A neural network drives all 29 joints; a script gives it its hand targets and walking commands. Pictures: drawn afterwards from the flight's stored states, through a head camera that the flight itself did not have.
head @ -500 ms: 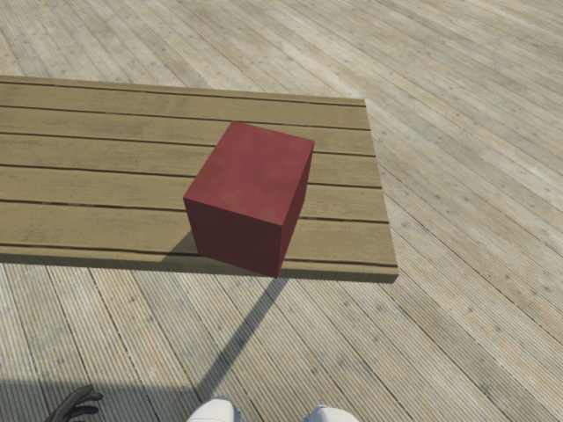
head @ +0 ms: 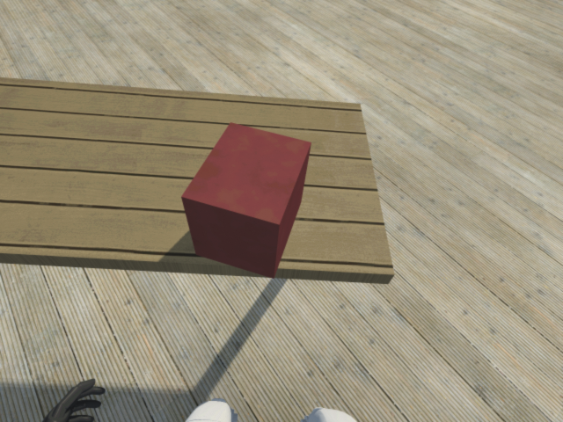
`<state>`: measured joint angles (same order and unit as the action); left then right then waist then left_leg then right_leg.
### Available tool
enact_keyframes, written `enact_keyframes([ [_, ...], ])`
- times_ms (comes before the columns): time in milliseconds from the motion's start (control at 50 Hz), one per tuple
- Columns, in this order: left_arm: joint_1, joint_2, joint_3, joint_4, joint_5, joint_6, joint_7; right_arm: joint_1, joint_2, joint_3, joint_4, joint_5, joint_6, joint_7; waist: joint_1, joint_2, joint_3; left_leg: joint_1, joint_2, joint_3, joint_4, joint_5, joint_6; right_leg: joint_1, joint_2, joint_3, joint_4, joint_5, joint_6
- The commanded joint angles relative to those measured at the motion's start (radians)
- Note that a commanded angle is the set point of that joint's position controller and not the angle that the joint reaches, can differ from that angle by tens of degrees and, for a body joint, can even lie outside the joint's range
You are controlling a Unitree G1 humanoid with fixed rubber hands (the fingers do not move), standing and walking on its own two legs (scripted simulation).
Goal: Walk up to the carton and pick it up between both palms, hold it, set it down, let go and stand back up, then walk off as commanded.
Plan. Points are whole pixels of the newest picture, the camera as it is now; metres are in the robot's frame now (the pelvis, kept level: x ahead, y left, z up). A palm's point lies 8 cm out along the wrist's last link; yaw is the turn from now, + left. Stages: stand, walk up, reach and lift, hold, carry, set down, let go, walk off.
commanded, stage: walk up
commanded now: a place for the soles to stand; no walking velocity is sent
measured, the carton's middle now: (252, 200) +0.53 +0.07 -0.06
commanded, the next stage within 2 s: none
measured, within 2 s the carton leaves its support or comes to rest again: neither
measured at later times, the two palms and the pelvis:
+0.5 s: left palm out of the picture +0.11 +0.41 -0.08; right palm out of the picture +0.12 -0.23 -0.11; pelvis +0.05 +0.08 -0.01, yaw +1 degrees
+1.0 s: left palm (17, 372) +0.20 +0.40 -0.10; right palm out of the picture +0.14 -0.23 -0.10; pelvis +0.10 +0.09 -0.01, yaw -3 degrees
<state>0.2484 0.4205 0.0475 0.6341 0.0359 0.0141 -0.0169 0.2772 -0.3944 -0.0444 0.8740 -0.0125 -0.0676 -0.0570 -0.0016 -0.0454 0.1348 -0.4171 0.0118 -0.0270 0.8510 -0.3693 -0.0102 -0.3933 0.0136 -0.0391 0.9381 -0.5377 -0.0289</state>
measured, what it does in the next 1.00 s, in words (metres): walks ahead: left foot, then right foot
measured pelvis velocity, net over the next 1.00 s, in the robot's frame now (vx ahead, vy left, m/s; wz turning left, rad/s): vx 0.10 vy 0.09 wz -0.05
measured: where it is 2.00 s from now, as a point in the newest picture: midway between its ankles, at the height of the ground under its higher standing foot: outside the picture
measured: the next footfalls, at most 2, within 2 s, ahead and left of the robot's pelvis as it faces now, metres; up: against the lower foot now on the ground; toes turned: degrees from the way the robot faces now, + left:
left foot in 0.46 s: +0.18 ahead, +0.19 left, +0.00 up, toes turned +0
right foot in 0.82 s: +0.15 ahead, -0.05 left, +0.00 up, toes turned -3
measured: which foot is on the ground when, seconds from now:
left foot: down 0.00-0.08, up 0.10-0.44, down 0.46-1.00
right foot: down 0.00-0.46, up 0.48-0.80, down 0.82-1.00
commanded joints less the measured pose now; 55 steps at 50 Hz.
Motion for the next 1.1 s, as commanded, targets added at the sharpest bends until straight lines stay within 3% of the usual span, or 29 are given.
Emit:
enact_keyframes([
  [0, 0.006, 0.227, 0.084, 0.012, -0.018, -0.018, 0.009, -0.061, -0.381, -0.088, -0.082, -0.014, -0.025, -0.013, 0.022, 0.187, -0.040, -0.024, 0.316, -0.489, -0.357, -0.076, 0.316, -0.105, -0.063, 0.122, 0.040, -0.024, 0.010],
  [40, 0.102, 0.215, 0.098, 0.052, -0.001, -0.042, 0.004, -0.076, -0.304, -0.061, -0.082, -0.012, -0.009, -0.002, 0.066, 0.089, -0.122, -0.102, 0.188, -0.285, -0.187, 0.048, 0.189, 0.152, -0.040, 0.099, -0.300, 0.114, -0.014],
  [60, 0.159, 0.252, 0.109, 0.055, 0.016, -0.052, 0.009, -0.052, -0.248, -0.047, -0.086, -0.002, -0.002, 0.003, 0.085, -0.043, -0.144, -0.184, 0.093, -0.105, 0.063, 0.091, 0.110, 0.268, -0.129, 0.311, -0.520, 0.068, -0.037],
  [80, 0.311, 0.405, 0.160, 0.082, -0.023, -0.110, 0.030, -0.107, -0.221, -0.051, -0.174, -0.038, 0.022, 0.058, 0.121, -0.042, -0.114, -0.526, -0.082, 0.011, 0.327, -0.199, 0.056, 0.439, -0.383, 0.816, -0.706, -0.276, -0.090],
  [100, 0.297, 0.425, 0.162, 0.085, -0.038, -0.126, 0.044, -0.135, -0.287, -0.072, -0.166, -0.031, 0.034, 0.063, 0.123, 0.136, -0.102, -0.562, -0.040, -0.157, 0.396, -0.154, 0.034, 0.439, -0.468, 0.902, -0.749, -0.332, -0.079],
  [180, 0.135, 0.311, 0.145, 0.063, -0.037, -0.149, 0.073, 0.037, -0.273, -0.079, -0.092, -0.017, 0.047, 0.094, -0.004, 0.082, -0.044, -0.454, -0.006, -0.198, 0.397, 0.089, 0.020, 0.383, -0.339, 0.527, -0.614, 0.227, 0.044],
  [200, 0.136, 0.285, 0.125, 0.051, -0.030, -0.149, 0.065, 0.027, -0.268, -0.076, -0.097, -0.004, 0.045, 0.097, 0.005, 0.034, -0.078, -0.391, 0.019, -0.153, 0.326, 0.075, 0.010, 0.371, -0.294, 0.419, -0.593, 0.280, 0.000],
  [340, 0.142, 0.322, 0.142, 0.014, -0.021, -0.148, 0.040, -0.066, -0.258, -0.083, -0.136, -0.015, 0.029, 0.110, 0.033, -0.103, -0.040, -0.299, 0.115, -0.073, 0.080, -0.020, 0.015, 0.232, -0.368, 0.400, -0.584, 0.039, -0.227],
  [380, 0.084, 0.320, 0.116, 0.004, -0.014, -0.133, 0.032, -0.073, -0.252, -0.078, -0.128, -0.007, 0.007, 0.107, 0.037, -0.210, -0.021, -0.159, 0.090, 0.015, -0.066, -0.043, 0.026, 0.116, -0.305, 0.270, -0.508, 0.132, -0.208],
  [420, 0.064, 0.271, 0.091, 0.005, -0.015, -0.113, 0.032, 0.083, -0.258, -0.100, -0.066, -0.027, -0.002, 0.099, -0.064, -0.080, -0.139, 0.240, 0.030, 0.003, -0.199, 0.004, 0.062, -0.058, -0.252, 0.212, -0.282, 0.272, -0.149],
  [440, 0.090, 0.193, 0.055, 0.003, -0.014, -0.104, 0.035, 0.203, -0.275, -0.113, -0.016, -0.029, -0.013, 0.078, -0.112, 0.076, -0.189, 0.383, 0.019, -0.053, -0.255, -0.011, 0.066, -0.141, -0.179, 0.125, 0.002, 0.329, -0.092],
  [460, 0.123, 0.083, 0.028, -0.007, -0.037, -0.103, 0.036, 0.190, -0.362, -0.127, -0.041, -0.034, -0.018, 0.064, -0.103, 0.421, -0.126, 0.324, 0.228, -0.440, -0.440, -0.137, 0.118, -0.293, -0.035, -0.007, 0.331, 0.101, -0.003],
  [480, 0.076, 0.206, 0.057, -0.014, -0.035, -0.097, 0.049, 0.155, -0.426, -0.128, -0.080, 0.002, -0.015, 0.069, -0.110, 0.325, -0.091, 0.241, 0.367, -0.871, -0.672, -0.331, 0.215, -0.384, 0.052, 0.104, 0.338, -0.049, -0.006],
  [500, 0.046, 0.276, 0.066, 0.005, -0.021, -0.090, 0.047, 0.112, -0.432, -0.131, -0.070, 0.019, -0.014, 0.067, -0.070, 0.115, 0.003, 0.160, 0.365, -0.863, -0.673, -0.493, 0.220, -0.385, -0.018, 0.137, 0.378, -0.012, -0.010],
  [540, 0.121, 0.276, 0.079, 0.040, -0.014, -0.076, 0.036, 0.051, -0.350, -0.114, -0.089, 0.006, -0.013, 0.058, -0.032, 0.045, -0.018, 0.181, 0.305, -0.698, -0.570, -0.456, 0.220, -0.374, -0.066, 0.140, 0.336, 0.041, -0.009],
  [600, 0.120, 0.232, 0.076, 0.051, -0.009, -0.056, 0.026, 0.026, -0.320, -0.099, -0.081, 0.001, -0.016, 0.046, -0.023, 0.195, 0.039, 0.040, 0.256, -0.519, -0.569, -0.433, 0.172, -0.300, -0.097, 0.120, 0.213, 0.112, -0.005],
  [700, 0.099, 0.218, 0.072, 0.087, -0.006, -0.037, 0.020, -0.021, -0.323, -0.092, -0.072, -0.010, -0.030, 0.031, -0.011, 0.178, 0.000, -0.030, 0.266, -0.443, -0.471, -0.297, 0.160, -0.174, -0.102, 0.112, 0.086, 0.119, -0.007],
  [760, 0.134, 0.222, 0.083, 0.092, -0.004, -0.045, 0.022, -0.082, -0.319, -0.094, -0.098, -0.011, -0.017, 0.033, 0.008, 0.197, -0.097, -0.075, 0.278, -0.416, -0.382, -0.274, 0.233, -0.048, -0.074, 0.075, 0.022, 0.090, -0.023],
  [800, 0.112, 0.229, 0.090, 0.092, 0.009, -0.064, 0.024, -0.096, -0.287, -0.072, -0.085, -0.010, -0.009, 0.032, 0.023, 0.125, -0.082, -0.160, 0.244, -0.315, -0.286, -0.214, 0.186, 0.101, -0.049, 0.083, -0.187, 0.112, -0.042],
  [820, 0.123, 0.241, 0.096, 0.088, 0.004, -0.070, 0.028, -0.068, -0.246, -0.051, -0.081, -0.008, -0.006, 0.038, 0.029, 0.098, -0.107, -0.194, 0.199, -0.211, -0.206, -0.144, 0.138, 0.202, -0.063, 0.136, -0.287, 0.082, -0.055],
  [840, 0.118, 0.281, 0.090, 0.089, 0.011, -0.079, 0.036, -0.061, -0.191, -0.040, -0.079, 0.004, -0.006, 0.040, 0.037, -0.096, -0.148, -0.227, 0.095, -0.069, 0.000, -0.097, 0.066, 0.203, -0.204, 0.416, -0.465, 0.018, -0.119],
  [860, 0.069, 0.306, 0.088, 0.073, -0.007, -0.085, 0.032, -0.071, -0.209, -0.051, -0.070, -0.003, -0.002, 0.036, 0.026, -0.061, -0.112, -0.191, -0.002, 0.023, 0.086, -0.149, 0.037, 0.134, -0.289, 0.569, -0.497, 0.029, -0.195],
  [880, 0.023, 0.292, 0.080, 0.054, -0.012, -0.082, 0.033, -0.054, -0.233, -0.060, -0.058, 0.005, -0.003, 0.037, 0.018, -0.036, -0.101, -0.140, 0.000, 0.018, 0.086, -0.180, 0.040, 0.070, -0.301, 0.528, -0.479, 0.085, -0.238],
  [920, -0.016, 0.263, 0.053, 0.050, -0.023, -0.078, 0.035, 0.012, -0.212, -0.058, -0.045, 0.018, -0.020, 0.037, -0.025, -0.022, -0.192, 0.044, 0.017, 0.014, -0.095, -0.041, 0.060, 0.031, -0.244, 0.371, -0.345, 0.282, -0.187],
  [940, -0.048, 0.228, 0.039, 0.050, -0.021, -0.071, 0.033, 0.013, -0.236, -0.058, -0.034, 0.010, -0.028, 0.037, -0.041, 0.018, -0.188, 0.133, 0.056, -0.062, -0.175, 0.038, 0.077, -0.060, -0.180, 0.282, -0.264, 0.339, -0.127],
  [960, -0.028, 0.209, 0.035, 0.048, -0.025, -0.067, 0.029, 0.034, -0.292, -0.071, -0.038, 0.001, -0.041, 0.034, -0.044, 0.095, -0.180, 0.168, 0.168, -0.277, -0.260, 0.088, 0.120, -0.122, -0.091, 0.145, -0.075, 0.420, -0.055],
  [1000, 0.001, 0.213, 0.044, 0.058, -0.034, -0.046, 0.040, 0.005, -0.347, -0.082, -0.046, 0.011, -0.038, 0.031, -0.017, 0.115, -0.201, 0.196, 0.315, -0.452, -0.271, 0.207, 0.235, -0.138, -0.056, 0.076, -0.031, 0.116, -0.017],
  [1040, 0.007, 0.202, 0.040, 0.076, -0.027, -0.059, 0.039, -0.041, -0.304, -0.073, -0.065, 0.006, -0.033, 0.026, 0.000, 0.127, -0.166, 0.086, 0.284, -0.362, -0.244, 0.294, 0.228, -0.068, -0.061, 0.074, -0.071, 0.165, -0.037],
  [1080, 0.038, 0.232, 0.056, 0.089, -0.027, -0.070, 0.034, -0.088, -0.259, -0.050, -0.065, 0.008, -0.026, 0.028, 0.032, 0.021, -0.173, -0.075, 0.168, -0.179, -0.138, 0.239, 0.137, 0.124, -0.114, 0.159, -0.216, 0.368, -0.077],
])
